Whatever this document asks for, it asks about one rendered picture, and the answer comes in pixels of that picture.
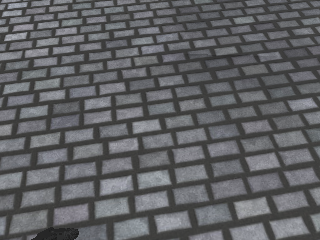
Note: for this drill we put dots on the left robot hand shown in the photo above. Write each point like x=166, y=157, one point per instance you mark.
x=58, y=234

